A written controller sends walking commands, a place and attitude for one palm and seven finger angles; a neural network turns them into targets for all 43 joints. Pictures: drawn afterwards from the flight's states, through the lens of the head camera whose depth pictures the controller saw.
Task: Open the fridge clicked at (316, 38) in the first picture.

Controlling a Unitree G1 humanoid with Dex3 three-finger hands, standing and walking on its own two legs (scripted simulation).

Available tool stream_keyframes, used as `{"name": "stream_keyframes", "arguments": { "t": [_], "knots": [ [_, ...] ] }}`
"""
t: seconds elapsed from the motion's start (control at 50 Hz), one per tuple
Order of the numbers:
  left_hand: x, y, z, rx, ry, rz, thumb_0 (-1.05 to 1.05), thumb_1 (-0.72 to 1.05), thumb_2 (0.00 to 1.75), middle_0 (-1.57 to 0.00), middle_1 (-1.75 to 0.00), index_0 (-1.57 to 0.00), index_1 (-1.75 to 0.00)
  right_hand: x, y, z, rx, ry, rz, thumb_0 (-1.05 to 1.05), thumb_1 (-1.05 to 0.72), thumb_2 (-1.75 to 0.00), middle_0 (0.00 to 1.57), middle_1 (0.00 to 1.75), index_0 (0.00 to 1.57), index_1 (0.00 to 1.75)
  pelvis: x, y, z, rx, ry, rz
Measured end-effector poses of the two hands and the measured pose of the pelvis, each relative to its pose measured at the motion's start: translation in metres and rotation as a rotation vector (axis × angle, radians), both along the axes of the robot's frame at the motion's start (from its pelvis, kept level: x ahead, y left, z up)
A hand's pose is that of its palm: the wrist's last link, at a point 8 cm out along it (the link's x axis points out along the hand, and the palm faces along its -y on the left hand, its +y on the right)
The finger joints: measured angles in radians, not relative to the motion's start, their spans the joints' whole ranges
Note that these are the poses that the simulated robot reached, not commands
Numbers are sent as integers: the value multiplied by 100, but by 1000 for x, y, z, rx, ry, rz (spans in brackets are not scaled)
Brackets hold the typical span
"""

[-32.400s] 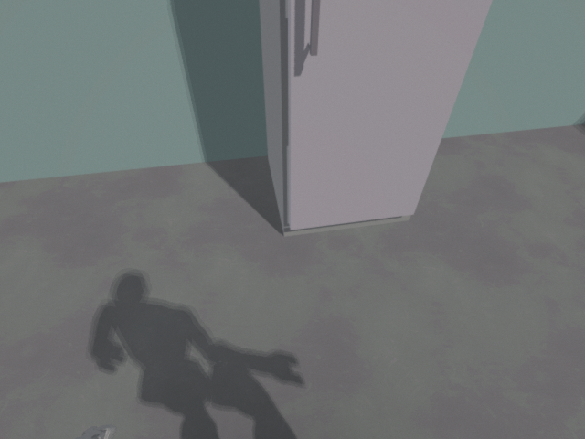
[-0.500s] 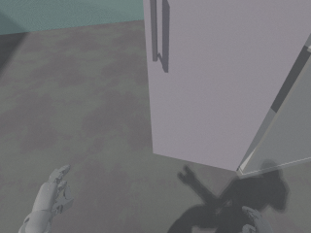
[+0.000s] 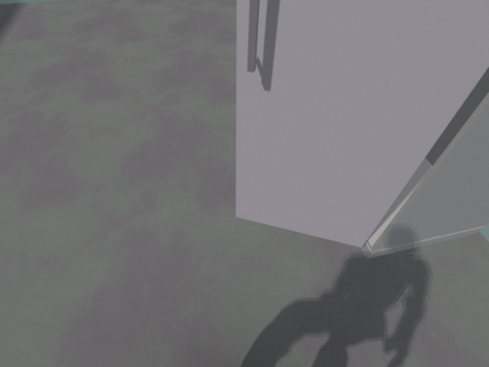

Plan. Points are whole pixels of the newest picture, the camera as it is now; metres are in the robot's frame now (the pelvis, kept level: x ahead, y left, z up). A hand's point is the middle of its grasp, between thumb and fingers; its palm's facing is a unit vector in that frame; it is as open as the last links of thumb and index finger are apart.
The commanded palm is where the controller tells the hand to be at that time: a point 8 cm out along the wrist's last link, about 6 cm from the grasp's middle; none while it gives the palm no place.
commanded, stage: let the arm hang, fingers relaxed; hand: left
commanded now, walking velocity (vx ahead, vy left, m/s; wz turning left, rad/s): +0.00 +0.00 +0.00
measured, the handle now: (256, 8) +0.78 +0.02 +0.22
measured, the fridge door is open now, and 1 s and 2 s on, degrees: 61 61 61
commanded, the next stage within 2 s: look to check the result in 0.46 s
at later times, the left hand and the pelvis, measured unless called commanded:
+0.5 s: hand out of the picture +0.08 +0.22 -0.16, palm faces -0.03 -0.96 -0.28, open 7.4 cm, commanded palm none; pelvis +0.01 +0.00 +0.01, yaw -1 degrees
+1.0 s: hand out of the picture +0.12 +0.22 -0.15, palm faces -0.06 -0.95 -0.31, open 7.4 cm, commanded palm none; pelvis +0.05 -0.02 +0.01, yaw -1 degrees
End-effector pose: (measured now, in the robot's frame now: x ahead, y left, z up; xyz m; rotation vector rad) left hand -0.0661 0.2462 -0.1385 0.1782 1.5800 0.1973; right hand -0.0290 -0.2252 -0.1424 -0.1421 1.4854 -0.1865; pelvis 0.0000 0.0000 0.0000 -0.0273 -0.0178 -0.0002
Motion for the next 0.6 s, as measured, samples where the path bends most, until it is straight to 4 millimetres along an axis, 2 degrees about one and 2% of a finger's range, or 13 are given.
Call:
{"name": "stream_keyframes", "arguments": {
  "t": [0.12, 0.24, 0.34, 0.46, 0.6],
  "knots": [
    [34, 9, 0, 18, -101, -29, 0, 91, 90, -20, -30, -20, -30, 29, -6, -1, -11, -90, 11, 0, -91, -90, 20, 30, 20, 30, 0, 3, 1, 7, -5, -7],
    [80, 11, 2, 19, -217, -72, 0, 91, 90, -20, -30, -20, -30, 61, -20, 7, -43, -184, 27, 0, -91, -90, 20, 30, 20, 30, 2, 4, 2, 11, -9, -12],
    [110, 13, 5, 19, -282, -102, 0, 90, 90, -20, -30, -20, -30, 78, -33, 15, -72, -222, 40, 0, -91, -90, 20, 30, 20, 30, 5, 2, 4, 14, -8, -14],
    [133, 19, 10, 34, -309, -124, 0, 90, 90, -20, -30, -20, -30, 87, -49, 21, -102, -221, 51, 0, -91, -90, 20, 30, 20, 30, 12, -1, 6, 16, -8, -14],
    [147, 28, 16, 63, -296, -137, 0, 90, 90, -20, -30, -20, -30, 94, -64, 24, -122, -196, 56, 0, -91, -90, 20, 30, 20, 30, 21, -5, 7, 17, -7, -16]
  ]
}}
